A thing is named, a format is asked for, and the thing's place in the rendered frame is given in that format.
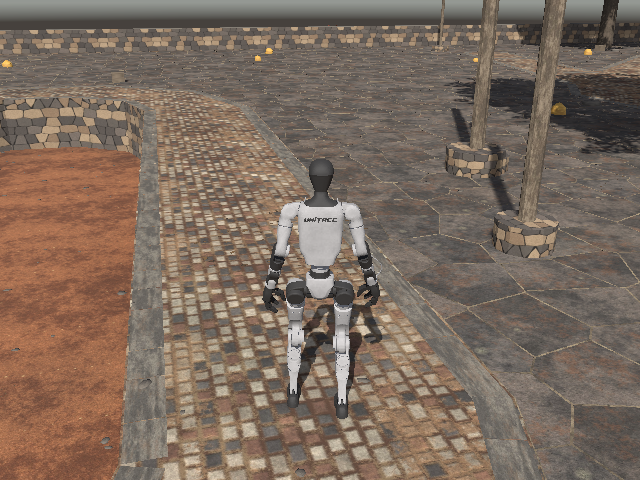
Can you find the humanoid robot head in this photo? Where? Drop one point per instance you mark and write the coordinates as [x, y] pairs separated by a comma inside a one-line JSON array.
[[321, 173]]

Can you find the right robot hand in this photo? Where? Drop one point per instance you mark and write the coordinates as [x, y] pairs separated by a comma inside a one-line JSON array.
[[374, 291]]

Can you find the left robot forearm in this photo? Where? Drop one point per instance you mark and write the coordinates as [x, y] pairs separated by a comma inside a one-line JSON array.
[[274, 270]]

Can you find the robot left foot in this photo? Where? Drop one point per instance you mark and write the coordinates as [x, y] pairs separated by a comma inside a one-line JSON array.
[[293, 399]]

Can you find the right robot forearm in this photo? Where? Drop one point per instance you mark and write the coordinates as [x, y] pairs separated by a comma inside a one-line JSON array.
[[367, 267]]

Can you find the robot right upper arm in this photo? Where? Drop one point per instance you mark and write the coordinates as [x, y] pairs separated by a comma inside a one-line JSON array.
[[352, 212]]

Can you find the robot left upper arm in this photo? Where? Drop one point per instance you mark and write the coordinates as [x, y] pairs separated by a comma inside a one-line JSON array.
[[288, 212]]

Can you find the left robot hand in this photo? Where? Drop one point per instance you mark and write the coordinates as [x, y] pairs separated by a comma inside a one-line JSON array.
[[268, 298]]

